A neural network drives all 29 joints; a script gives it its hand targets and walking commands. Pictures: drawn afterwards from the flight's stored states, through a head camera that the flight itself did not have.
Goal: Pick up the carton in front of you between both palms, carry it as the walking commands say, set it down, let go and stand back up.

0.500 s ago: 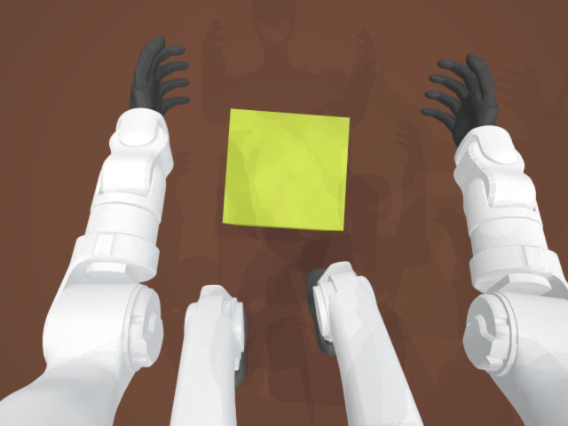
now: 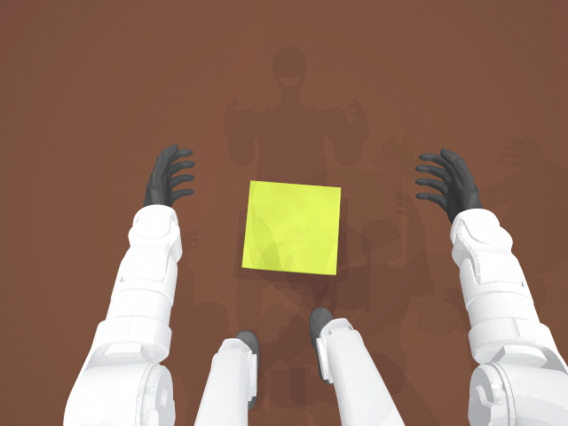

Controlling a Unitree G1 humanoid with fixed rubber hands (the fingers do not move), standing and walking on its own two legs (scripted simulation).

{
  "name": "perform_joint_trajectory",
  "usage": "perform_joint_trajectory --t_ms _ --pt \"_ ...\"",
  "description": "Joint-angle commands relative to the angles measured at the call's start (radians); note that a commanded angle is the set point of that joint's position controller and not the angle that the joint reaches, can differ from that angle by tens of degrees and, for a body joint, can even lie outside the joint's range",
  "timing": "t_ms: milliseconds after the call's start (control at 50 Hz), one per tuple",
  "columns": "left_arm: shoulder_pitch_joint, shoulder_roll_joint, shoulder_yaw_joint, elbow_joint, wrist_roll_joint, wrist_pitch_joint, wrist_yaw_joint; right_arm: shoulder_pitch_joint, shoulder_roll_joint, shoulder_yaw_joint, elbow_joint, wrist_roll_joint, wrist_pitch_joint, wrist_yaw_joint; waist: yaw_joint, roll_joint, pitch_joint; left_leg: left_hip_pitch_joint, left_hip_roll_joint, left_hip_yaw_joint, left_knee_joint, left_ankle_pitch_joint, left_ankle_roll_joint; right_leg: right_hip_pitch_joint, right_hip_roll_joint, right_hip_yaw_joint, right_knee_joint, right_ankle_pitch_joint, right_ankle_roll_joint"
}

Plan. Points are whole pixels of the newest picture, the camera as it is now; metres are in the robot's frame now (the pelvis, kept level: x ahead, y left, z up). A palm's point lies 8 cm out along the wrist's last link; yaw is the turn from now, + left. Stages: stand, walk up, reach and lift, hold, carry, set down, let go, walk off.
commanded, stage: let go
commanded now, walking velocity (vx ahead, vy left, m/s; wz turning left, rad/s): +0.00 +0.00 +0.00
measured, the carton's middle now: (291, 233) +0.42 -0.04 -0.55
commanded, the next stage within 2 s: stand in 1.08 s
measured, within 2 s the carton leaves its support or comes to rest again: neither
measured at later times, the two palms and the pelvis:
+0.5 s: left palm (53, 337) +0.29 +0.22 +0.01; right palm (531, 327) +0.24 -0.23 +0.02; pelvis +0.07 +0.00 +0.09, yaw -1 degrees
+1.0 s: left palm out of the picture +0.24 +0.25 +0.04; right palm (527, 353) +0.22 -0.21 +0.04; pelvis +0.07 +0.02 +0.10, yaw -2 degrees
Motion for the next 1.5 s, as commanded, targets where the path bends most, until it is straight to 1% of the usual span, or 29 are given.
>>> perform_joint_trajectory --t_ms 0,80,200,280,320,380,480,520,580,640,680,800,940,960,980,1060,1080,1100,1120,1140,1160,1220,1300,1480 --pt "-0.002 0.052 -0.012 -0.189 0.000 -0.030 0.009 0.015 -0.136 0.016 -0.172 -0.007 -0.024 0.017 -0.033 -0.035 -0.830 0.370 -0.034 0.069 -0.167 0.234 -0.018 0.864 0.017 -0.032 -0.108 0.428 0.025" --pt "0.143 0.056 -0.028 -0.230 -0.023 -0.063 -0.012 0.163 -0.107 0.069 -0.201 0.018 -0.043 0.020 -0.020 -0.057 -0.710 0.397 -0.026 0.070 -0.238 0.211 -0.007 0.999 -0.001 0.004 -0.173 0.468 0.024" --pt "0.398 0.078 -0.048 -0.190 -0.036 -0.114 -0.051 0.408 -0.069 0.135 -0.204 0.058 -0.084 0.004 0.003 -0.078 -0.568 0.466 -0.021 0.070 -0.333 0.224 0.001 1.170 -0.024 0.036 -0.253 0.595 0.032" --pt "0.552 0.099 -0.064 -0.190 -0.046 -0.142 -0.071 0.557 -0.059 0.174 -0.230 0.078 -0.108 -0.010 0.016 -0.081 -0.479 0.576 -0.016 0.061 -0.405 0.260 0.006 1.260 -0.030 0.042 -0.320 0.646 0.036" --pt "0.618 0.108 -0.073 -0.202 -0.051 -0.154 -0.079 0.630 -0.057 0.188 -0.253 0.083 -0.117 -0.017 0.020 -0.075 -0.427 0.653 -0.012 0.054 -0.443 0.280 0.009 1.283 -0.028 0.037 -0.357 0.637 0.037" --pt "0.704 0.117 -0.089 -0.222 -0.062 -0.169 -0.091 0.733 -0.057 0.206 -0.291 0.089 -0.127 -0.023 0.026 -0.055 -0.340 0.787 -0.001 0.046 -0.503 0.315 0.011 1.299 -0.018 0.023 -0.421 0.588 0.038" --pt "0.818 0.129 -0.123 -0.272 -0.081 -0.176 -0.108 0.832 -0.065 0.230 -0.328 0.089 -0.126 -0.027 0.044 -0.003 -0.181 1.017 0.017 0.033 -0.603 0.362 0.004 1.314 0.007 -0.005 -0.542 0.453 0.036" --pt "0.855 0.137 -0.133 -0.288 -0.085 -0.167 -0.115 0.848 -0.069 0.233 -0.333 0.086 -0.116 -0.027 0.054 0.014 -0.114 1.072 0.024 0.027 -0.637 0.358 0.000 1.322 0.014 -0.014 -0.576 0.386 0.032" --pt "0.884 0.146 -0.144 -0.310 -0.092 -0.141 -0.128 0.849 -0.076 0.233 -0.343 0.078 -0.088 -0.023 0.066 0.023 -0.016 1.112 0.032 0.023 -0.679 0.329 0.000 1.340 0.021 -0.027 -0.611 0.298 0.029" --pt "0.898 0.151 -0.155 -0.330 -0.097 -0.106 -0.142 0.840 -0.084 0.228 -0.346 0.068 -0.052 -0.018 0.075 0.023 0.063 1.116 0.044 0.019 -0.709 0.285 0.004 1.367 0.027 -0.040 -0.619 0.238 0.030" --pt "0.904 0.153 -0.161 -0.340 -0.099 -0.082 -0.149 0.841 -0.091 0.221 -0.346 0.059 -0.028 -0.017 0.075 0.018 0.102 1.113 0.052 0.017 -0.724 0.261 0.008 1.390 0.030 -0.046 -0.617 0.217 0.030" --pt "0.897 0.159 -0.167 -0.355 -0.103 -0.037 -0.160 0.856 -0.094 0.209 -0.346 0.035 0.021 -0.019 0.063 -0.009 0.154 1.127 0.059 0.018 -0.725 0.259 0.015 1.429 0.034 -0.047 -0.606 0.219 0.027" --pt "0.904 0.167 -0.153 -0.359 -0.091 -0.021 -0.160 0.846 -0.084 0.212 -0.368 0.042 0.035 -0.019 0.075 0.000 0.136 1.171 0.046 0.024 -0.691 0.330 0.010 1.444 0.029 -0.038 -0.604 0.260 0.024" --pt "0.945 0.163 -0.153 -0.298 -0.113 -0.050 -0.138 0.804 -0.116 0.203 -0.415 0.015 0.086 -0.045 0.070 -0.019 0.086 1.222 0.047 0.025 -0.646 0.428 0.007 1.414 0.054 -0.051 -0.577 0.242 0.025" --pt "0.941 0.168 -0.151 -0.313 -0.106 -0.055 -0.128 0.828 -0.114 0.218 -0.402 0.023 0.101 -0.055 0.076 0.000 0.088 1.224 0.042 0.025 -0.633 0.453 0.002 1.394 0.052 -0.048 -0.573 0.246 0.023" --pt "0.915 0.174 -0.161 -0.323 -0.110 -0.056 -0.120 0.834 -0.096 0.242 -0.395 0.039 0.118 -0.071 0.072 0.008 0.095 1.206 0.037 0.026 -0.630 0.425 0.006 1.366 0.046 -0.034 -0.569 0.258 0.026" --pt "0.929 0.305 -0.120 -0.179 -0.066 -0.078 -0.084 0.810 -0.196 0.207 -0.272 0.034 0.041 -0.108 0.083 0.042 0.128 1.104 0.074 0.008 -0.586 0.288 -0.006 1.248 -0.056 0.005 -0.571 0.243 0.034" --pt "0.942 0.323 -0.121 -0.159 -0.059 -0.092 -0.069 0.832 -0.186 0.207 -0.251 0.028 0.004 -0.118 0.078 0.017 0.109 1.139 0.077 -0.005 -0.586 0.236 0.002 1.233 -0.071 0.024 -0.575 0.223 0.025" --pt "0.927 0.311 -0.126 -0.143 -0.058 -0.102 -0.067 0.833 -0.182 0.212 -0.231 0.020 -0.019 -0.119 0.074 0.003 0.101 1.144 0.084 -0.021 -0.593 0.173 0.008 1.203 -0.075 0.034 -0.583 0.157 0.021" --pt "0.914 0.305 -0.129 -0.130 -0.058 -0.111 -0.068 0.830 -0.183 0.214 -0.215 0.015 -0.037 -0.117 0.073 -0.003 0.097 1.147 0.089 -0.035 -0.602 0.127 0.014 1.187 -0.076 0.040 -0.593 0.101 0.017" --pt "0.900 0.298 -0.130 -0.119 -0.058 -0.119 -0.069 0.821 -0.184 0.215 -0.201 0.013 -0.050 -0.114 0.076 -0.006 0.093 1.146 0.092 -0.044 -0.606 0.106 0.018 1.179 -0.072 0.042 -0.596 0.072 0.015" --pt "0.883 0.302 -0.133 -0.079 -0.061 -0.133 -0.078 0.810 -0.202 0.218 -0.163 0.017 -0.072 -0.106 0.076 -0.021 0.066 1.157 0.099 -0.053 -0.600 0.185 0.024 1.198 -0.074 0.045 -0.586 0.144 0.009" --pt "0.884 0.324 -0.136 -0.025 -0.065 -0.143 -0.074 0.827 -0.224 0.225 -0.110 0.018 -0.085 -0.113 0.072 -0.030 0.038 1.191 0.107 -0.059 -0.586 0.287 0.025 1.223 -0.087 0.054 -0.577 0.239 0.001" --pt "0.883 0.364 -0.140 0.064 -0.072 -0.151 -0.068 0.839 -0.258 0.241 -0.016 0.022 -0.097 -0.123 0.076 -0.035 0.045 1.203 0.117 -0.074 -0.595 0.361 0.029 1.267 -0.105 0.068 -0.589 0.313 -0.008"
